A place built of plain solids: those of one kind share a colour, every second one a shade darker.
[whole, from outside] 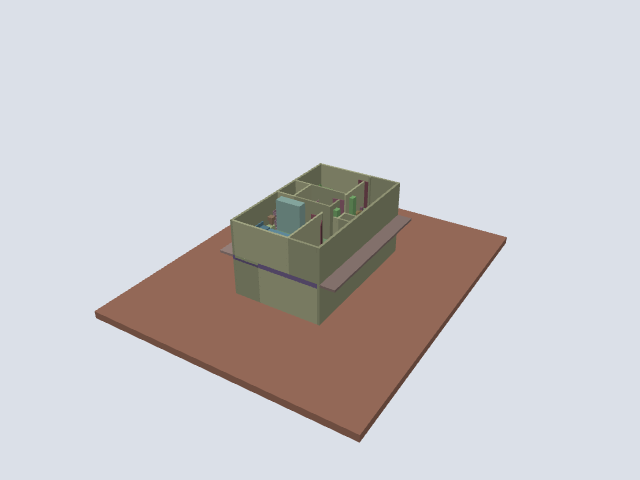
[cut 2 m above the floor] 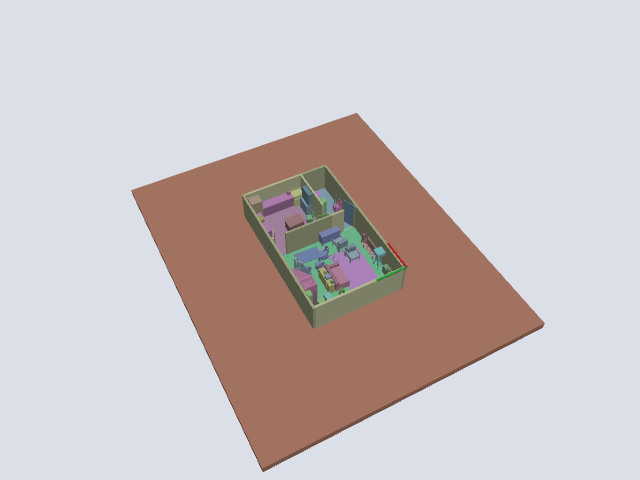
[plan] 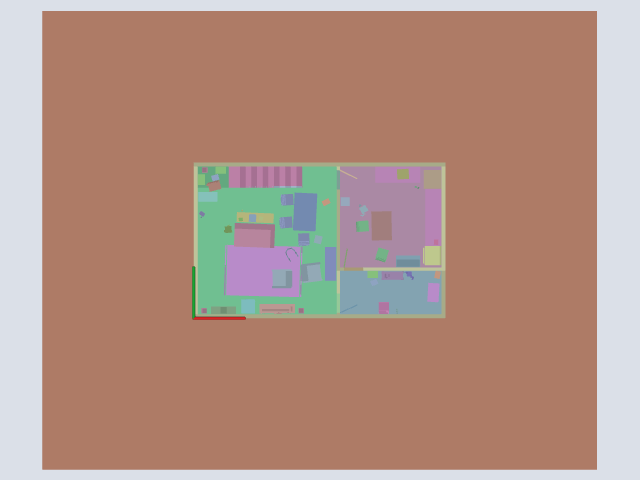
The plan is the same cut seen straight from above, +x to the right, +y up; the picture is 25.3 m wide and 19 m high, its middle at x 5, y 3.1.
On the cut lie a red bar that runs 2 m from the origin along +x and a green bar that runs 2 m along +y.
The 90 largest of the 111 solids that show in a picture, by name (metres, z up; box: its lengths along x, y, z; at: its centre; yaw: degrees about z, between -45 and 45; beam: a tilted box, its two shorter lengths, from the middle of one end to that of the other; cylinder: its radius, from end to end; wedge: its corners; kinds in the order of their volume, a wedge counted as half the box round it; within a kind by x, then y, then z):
{
 "under_1": {"box": [21.97, 18.17, 0.5], "at": [4.99, 3.08, -0.33]},
 "wall_1": {"box": [0.16, 3.82, 2.37], "at": [0.08, 2.07, 3.94]},
 "wall_2": {"box": [0.16, 5.85, 2.75], "at": [0.08, 3.08, 1.08]},
 "wall_3": {"box": [0.16, 1.9, 2.37], "at": [0.08, 5.06, 3.94]},
 "wall_4": {"box": [0.31, 0.13, 2.37], "at": [0.15, 4.04, 3.94]},
 "wall_5": {"box": [2.45, 0.13, 2.37], "at": [2.29, 4.04, 3.94]},
 "wall_6": {"box": [0.13, 1.12, 2.37], "at": [3.31, 0.72, 3.94]},
 "wall_7": {"box": [0.13, 2.57, 2.37], "at": [3.31, 2.69, 3.94]},
 "wall_8": {"box": [2.17, 0.13, 2.37], "at": [4.32, 1.34, 3.94]},
 "wall_9": {"box": [1.19, 0.13, 2.37], "at": [4.88, 4.04, 3.94]},
 "wall_10": {"box": [9.97, 0.16, 5.42], "at": [4.99, 0.08, 2.41]},
 "wall_11": {"box": [9.97, 0.16, 5.42], "at": [4.99, 6.09, 2.41]},
 "wall_12": {"box": [0.13, 1.12, 2.37], "at": [5.34, 0.72, 3.94]},
 "wall_13": {"box": [0.13, 2.57, 2.37], "at": [5.34, 2.69, 3.94]},
 "wall_14": {"box": [0.13, 0.71, 2.37], "at": [5.65, 5.66, 3.94]},
 "wall_15": {"box": [0.13, 0.9, 2.75], "at": [5.72, 1.43, 1.08]},
 "wall_16": {"box": [0.13, 3.09, 2.75], "at": [5.72, 3.56, 1.08]},
 "wall_17": {"box": [0.91, 0.13, 2.37], "at": [6.04, 5.24, 3.94]},
 "wall_18": {"box": [0.13, 0.24, 2.37], "at": [6.43, 5.05, 3.94]},
 "wall_19": {"box": [0.13, 0.71, 2.37], "at": [6.43, 5.66, 3.94]},
 "wall_20": {"box": [3.74, 0.13, 2.37], "at": [8.1, 4.04, 3.94]},
 "wall_21": {"box": [3.26, 0.13, 2.75], "at": [8.34, 1.95, 1.08]},
 "wall_22": {"box": [0.16, 1.72, 2.75], "at": [9.89, 1.02, 1.08]},
 "wall_23": {"box": [0.16, 3.82, 2.37], "at": [9.89, 2.07, 3.94]},
 "wall_24": {"box": [0.16, 4.0, 2.75], "at": [9.89, 4.01, 1.08]},
 "wall_25": {"box": [0.16, 1.9, 2.37], "at": [9.89, 5.06, 3.94]},
 "stair_1": {"box": [0.45, 0.84, 2.66], "at": [1.61, 5.59, 1.03]},
 "stair_2": {"box": [0.67, 0.84, 2.46], "at": [1.73, 5.59, 0.93]},
 "stair_3": {"box": [0.89, 0.84, 2.27], "at": [1.84, 5.59, 0.83]},
 "stair_4": {"box": [1.12, 0.84, 2.07], "at": [1.95, 5.59, 0.73]},
 "stair_5": {"box": [1.34, 0.84, 1.87], "at": [2.06, 5.59, 0.64]},
 "stair_6": {"box": [1.56, 0.84, 1.68], "at": [2.17, 5.59, 0.54]},
 "stair_7": {"box": [1.79, 0.84, 1.48], "at": [2.28, 5.59, 0.44]},
 "stair_8": {"box": [2.01, 0.84, 1.28], "at": [2.4, 5.59, 0.34]},
 "stair_9": {"box": [2.23, 0.84, 1.09], "at": [2.51, 5.59, 0.24]},
 "stair_10": {"box": [2.46, 0.84, 0.89], "at": [2.62, 5.59, 0.14]},
 "stair_11": {"box": [2.68, 0.84, 0.69], "at": [2.73, 5.59, 0.05]},
 "stair_12": {"box": [2.91, 0.84, 0.5], "at": [2.84, 5.59, -0.05]},
 "floor_living_1": {"box": [1.23, 0.84, 0.5], "at": [0.78, 5.59, -0.25]},
 "floor_living_2": {"box": [5.5, 5.01, 0.5], "at": [2.91, 2.67, -0.25]},
 "floor_living_3": {"box": [1.37, 0.84, 0.5], "at": [4.98, 5.59, -0.25]},
 "floor_kitchen_1": {"box": [4.02, 4.0, 0.5], "at": [7.8, 4.01, -0.25]},
 "floor_hall_1": {"box": [4.02, 1.72, 0.5], "at": [7.8, 1.02, -0.25]},
 "upper_floor_next_1": {"box": [9.97, 1.0, 0.16], "at": [4.99, -0.5, 2.67]},
 "upper_floor_next_2": {"box": [9.97, 1.0, 0.16], "at": [4.99, 6.67, 2.67]},
 "fixture_wardrobe_bedroom_1": {"box": [0.64, 1.79, 2.2], "at": [5.72, 1.36, 3.8]},
 "double_bed_1": {"box": [1.7, 2.23, 0.4], "at": [7.96, 1.28, 3.25]},
 "billy_1": {"box": [0.28, 0.42, 2.02], "at": [0.31, 5.49, 1.01]},
 "billy_2": {"box": [0.42, 0.28, 2.02], "at": [1.07, 5.86, 1.01]},
 "billy_3": {"box": [0.42, 0.28, 2.02], "at": [2.9, 4.26, 3.76]},
 "billy_4": {"box": [0.42, 0.28, 2.02], "at": [4.9, 4.26, 3.76]},
 "billy_5": {"box": [0.42, 0.28, 2.02], "at": [7.09, 1.73, 1.01]},
 "counter_run_1": {"box": [1.78, 0.64, 0.038], "at": [8.08, 5.68, 0.9]},
 "counter_run_2": {"box": [0.64, 2.26, 0.038], "at": [9.48, 3.99, 0.9]},
 "counter_run_3": {"box": [0.61, 2.26, 0.78], "at": [9.49, 3.99, 0.49]},
 "fridge_1": {"box": [0.7, 0.75, 1.72], "at": [9.45, 5.5, 0.86]},
 "tall_cupboard_1": {"box": [0.92, 0.3, 0.99], "at": [8.49, 2.19, 1.38]},
 "tall_cupboard_2": {"box": [0.96, 0.47, 0.89], "at": [8.49, 2.25, 0.44]},
 "sofa_1": {"box": [0.17, 0.92, 0.18], "at": [1.69, 3.29, 0.54], "yaw": -2.2},
 "sofa_2": {"box": [1.6, 0.93, 0.34], "at": [2.41, 3.27, 0.28], "yaw": -2.2},
 "sofa_3": {"box": [1.6, 0.23, 0.39], "at": [2.42, 3.63, 0.65], "yaw": -2.2},
 "kitchen_table_1": {"box": [0.71, 1.06, 0.72], "at": [7.44, 3.66, 0.36], "yaw": 1.1},
 "range_cooker_1": {"box": [0.65, 0.76, 0.94], "at": [9.47, 2.48, 0.47]},
 "rug_1": {"box": [2.9, 2.0, 0.08], "at": [2.75, 1.87, -0.03], "yaw": -1.4},
 "cube_shelf_1": {"box": [1.46, 0.39, 0.76], "at": [2.43, 3.98, 0.38], "yaw": -2.2},
 "flat_shelf_1": {"box": [0.76, 0.39, 1.46], "at": [0.56, 4.8, 0.73]},
 "sideboard_1": {"box": [0.45, 1.35, 0.71], "at": [5.42, 2.15, 0.51]},
 "armchair_frame_1": {"box": [0.74, 0.63, 0.18], "at": [3.49, 1.56, 0.32], "yaw": 0.4},
 "armchair_frame_2": {"box": [0.26, 0.62, 0.41], "at": [3.77, 1.57, 0.61], "yaw": 0.4},
 "armchair_frame_3": {"box": [0.26, 0.62, 0.41], "at": [4.38, 1.77, 0.61], "yaw": 7.2},
 "armchair_frame_4": {"box": [0.74, 0.63, 0.18], "at": [4.66, 1.81, 0.32], "yaw": 7.2},
 "wall_band_1": {"box": [0.16, 1.72, 0.31], "at": [9.89, 1.02, 2.6]},
 "wall_band_2": {"box": [0.16, 4.0, 0.31], "at": [9.89, 4.01, 2.6]},
 "toy_shelf_1": {"box": [1.0, 0.3, 0.6], "at": [1.18, 0.32, 0.3]},
 "leaf_bedroom_door_1": {"box": [0.05, 0.76, 1.99], "at": [0.3, 3.6, 3.75], "yaw": -2.0},
 "leaf_bedroom_door_2": {"box": [0.76, 0.05, 1.99], "at": [6.84, 4.34, 3.75], "yaw": 26.0},
 "wall_foot_1": {"box": [0.16, 3.82, 0.17], "at": [9.89, 2.07, 2.68]},
 "bar_stool_1": {"box": [0.35, 0.35, 0.74], "at": [6.0, 4.62, 0.37]},
 "floor_lamp_1": {"box": [0.55, 0.56, 0.26], "at": [2.16, 0.47, 1.37]},
 "leaf_bath_door_1": {"box": [0.05, 0.76, 1.99], "at": [3.59, 3.61, 3.75], "yaw": 11.0},
 "leaf_living_door_1": {"box": [0.76, 0.05, 1.99], "at": [6.14, 0.37, 1.0], "yaw": 24.0},
 "tv_stand_1": {"box": [1.08, 0.09, 0.63], "at": [3.25, 0.33, 0.74]},
 "microwave_1": {"box": [0.47, 0.4, 0.28], "at": [8.29, 5.71, 1.05], "yaw": 3.1},
 "floor_gap_dining_door_1": {"box": [0.13, 0.76, 0.5], "at": [5.72, 5.48, -0.25]},
 "floor_gap_kitchen_door_1": {"box": [0.76, 0.13, 0.5], "at": [6.33, 1.95, -0.25]},
 "floor_gap_living_door_1": {"box": [0.13, 0.76, 0.5], "at": [5.72, 0.6, -0.25]},
 "recycling_crate_1": {"box": [0.48, 0.36, 0.28], "at": [0.82, 5.24, 0.14], "yaw": 14.6},
 "dining_table_1": {"box": [0.9, 1.5, 0.031], "at": [4.41, 4.21, 0.73], "yaw": -2.6},
 "table_lamp_1": {"box": [0.36, 0.37, 0.26], "at": [6.47, 0.38, 3.76]},
 "book_pile_1": {"box": [0.29, 0.23, 0.47], "at": [0.85, 5.57, 0.23], "yaw": 15.3}
}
